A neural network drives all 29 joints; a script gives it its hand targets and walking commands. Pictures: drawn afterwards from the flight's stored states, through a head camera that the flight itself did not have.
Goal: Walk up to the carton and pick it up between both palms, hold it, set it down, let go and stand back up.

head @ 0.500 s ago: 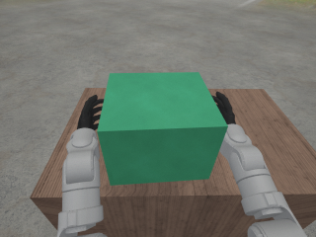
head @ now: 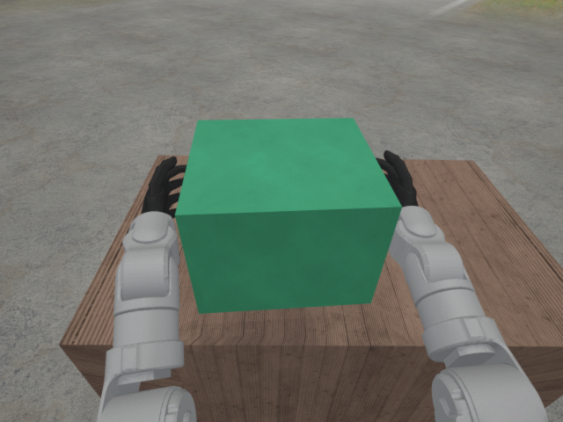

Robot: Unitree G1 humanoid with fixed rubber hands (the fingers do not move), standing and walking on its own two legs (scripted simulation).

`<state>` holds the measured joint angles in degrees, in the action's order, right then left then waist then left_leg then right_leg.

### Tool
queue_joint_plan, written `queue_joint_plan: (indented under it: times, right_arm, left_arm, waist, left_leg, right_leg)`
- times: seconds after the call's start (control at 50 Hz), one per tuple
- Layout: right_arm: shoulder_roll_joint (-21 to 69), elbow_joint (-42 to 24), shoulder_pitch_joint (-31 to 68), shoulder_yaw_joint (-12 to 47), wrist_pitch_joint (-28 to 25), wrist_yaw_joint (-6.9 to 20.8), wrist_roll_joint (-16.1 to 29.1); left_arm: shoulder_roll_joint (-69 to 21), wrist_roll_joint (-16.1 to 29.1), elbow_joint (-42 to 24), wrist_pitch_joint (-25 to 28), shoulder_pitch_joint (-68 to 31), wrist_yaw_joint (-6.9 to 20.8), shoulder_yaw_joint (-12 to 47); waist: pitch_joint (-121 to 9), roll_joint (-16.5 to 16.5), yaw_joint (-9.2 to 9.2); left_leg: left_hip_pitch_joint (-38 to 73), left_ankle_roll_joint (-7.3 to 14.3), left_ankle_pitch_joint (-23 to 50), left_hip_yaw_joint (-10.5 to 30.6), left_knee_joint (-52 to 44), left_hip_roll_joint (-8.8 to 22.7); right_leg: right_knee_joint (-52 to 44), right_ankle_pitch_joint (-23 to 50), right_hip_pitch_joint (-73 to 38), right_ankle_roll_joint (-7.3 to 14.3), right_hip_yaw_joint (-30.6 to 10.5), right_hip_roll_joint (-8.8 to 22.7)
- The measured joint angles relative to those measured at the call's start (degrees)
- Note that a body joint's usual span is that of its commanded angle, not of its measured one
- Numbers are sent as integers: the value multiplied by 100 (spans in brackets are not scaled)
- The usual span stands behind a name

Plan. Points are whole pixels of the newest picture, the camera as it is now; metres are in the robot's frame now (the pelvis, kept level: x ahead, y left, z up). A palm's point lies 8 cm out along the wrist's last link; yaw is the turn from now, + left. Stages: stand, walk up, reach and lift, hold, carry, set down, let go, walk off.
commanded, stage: hold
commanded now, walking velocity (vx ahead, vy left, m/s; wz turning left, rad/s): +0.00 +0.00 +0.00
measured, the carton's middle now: (281, 208) +0.39 +0.00 +0.16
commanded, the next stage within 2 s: set down in 0.10 s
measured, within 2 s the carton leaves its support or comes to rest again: neither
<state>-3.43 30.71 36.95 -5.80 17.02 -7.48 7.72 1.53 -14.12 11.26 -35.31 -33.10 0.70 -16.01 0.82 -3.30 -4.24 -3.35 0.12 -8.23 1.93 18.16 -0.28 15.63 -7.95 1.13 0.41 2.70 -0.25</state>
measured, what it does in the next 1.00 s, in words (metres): stands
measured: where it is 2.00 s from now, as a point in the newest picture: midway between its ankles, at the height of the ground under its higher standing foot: outside the picture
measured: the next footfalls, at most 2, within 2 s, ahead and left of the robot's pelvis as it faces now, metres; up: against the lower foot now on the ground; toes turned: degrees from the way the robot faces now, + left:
none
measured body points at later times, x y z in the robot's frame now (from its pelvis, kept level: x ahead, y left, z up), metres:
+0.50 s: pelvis +0.01 +0.00 +0.00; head -0.03 +0.03 +0.45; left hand +0.39 +0.18 +0.17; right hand +0.39 -0.16 +0.16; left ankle +0.03 +0.12 -0.75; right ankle +0.02 -0.11 -0.75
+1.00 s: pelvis +0.03 -0.01 +0.00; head +0.04 +0.03 +0.45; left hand +0.43 +0.16 +0.11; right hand +0.42 -0.17 +0.12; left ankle +0.03 +0.12 -0.75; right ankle +0.02 -0.11 -0.75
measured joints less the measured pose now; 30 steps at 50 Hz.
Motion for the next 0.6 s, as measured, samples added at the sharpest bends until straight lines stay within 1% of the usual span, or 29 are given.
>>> queue_joint_plan:
  times: [0.12, 0.2, 0.26, 0.3, 0.34, 0.42, 0.48, 0.54, 0.6]
  right_arm:
    - [-45, -155, -160, 102, -28, -33, 160]
    - [-80, -250, -236, 139, -48, -38, 226]
    - [-81, -316, -271, 120, -130, -34, 208]
    - [-50, -301, -270, 50, -254, 0, 107]
    - [18, -211, -253, -89, -444, 101, -86]
    - [236, 72, -245, -458, -863, 274, -605]
    - [386, 260, -306, -661, -1165, 336, -911]
    - [470, 413, -411, -750, -1441, 354, -1076]
    - [485, 500, -545, -743, -1718, 327, -1095]
  left_arm:
    - [-19, -9, -206, -24, 167, -22, 101]
    - [-46, -8, -317, -45, 225, -61, 155]
    - [-65, 5, -327, 56, 220, -73, 157]
    - [-82, 1, -243, 213, 177, -68, 131]
    - [-115, -44, -62, 430, 106, -36, 65]
    - [-194, -223, 371, 826, -1, 153, -130]
    - [-241, -338, 602, 1037, 2, 251, -255]
    - [-244, -349, 741, 1230, 72, 280, -271]
    - [-205, -258, 834, 1426, 176, 216, -153]
  waist:
    - [38, -20, -38]
    - [58, -4, -27]
    - [67, 22, -2]
    - [67, 39, 33]
    - [55, 51, 86]
    - [22, 65, 190]
    - [58, 65, 257]
    - [158, 57, 305]
    - [262, 46, 330]
  left_leg:
    - [56, 15, -79, 3, 76, -8]
    - [65, 28, -103, -22, 100, -11]
    - [62, 36, -113, -44, 112, -11]
    - [74, 41, -115, -65, 105, -12]
    - [109, 46, -110, -93, 73, -16]
    - [220, 54, -87, -133, -40, -34]
    - [310, 53, -84, -136, -110, -48]
    - [368, 45, -101, -109, -130, -51]
    - [356, 29, -136, -58, -100, -42]
  right_leg:
    - [4, -42, -91, -18, 2, 6]
    - [9, -48, -101, -31, -24, 9]
    - [19, -47, -91, -38, -46, 10]
    - [32, -51, -86, -42, -66, 12]
    - [49, -62, -88, -44, -91, 19]
    - [67, -100, -129, -47, -119, 42]
    - [70, -141, -189, -47, -110, 59]
    - [48, -173, -263, -42, -68, 65]
    - [-1, -187, -309, -33, -3, 57]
